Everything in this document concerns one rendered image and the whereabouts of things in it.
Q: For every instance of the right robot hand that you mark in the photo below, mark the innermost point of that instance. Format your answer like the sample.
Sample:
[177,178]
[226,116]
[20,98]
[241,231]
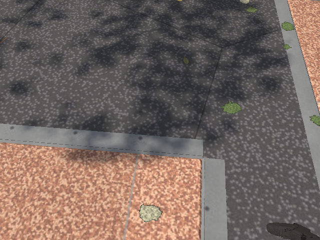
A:
[289,231]

